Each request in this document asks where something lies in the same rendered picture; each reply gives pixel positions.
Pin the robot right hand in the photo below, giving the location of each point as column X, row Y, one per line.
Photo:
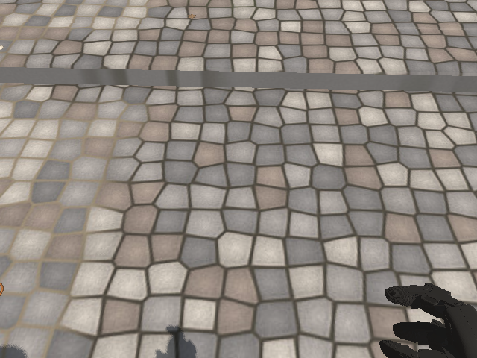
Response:
column 457, row 338

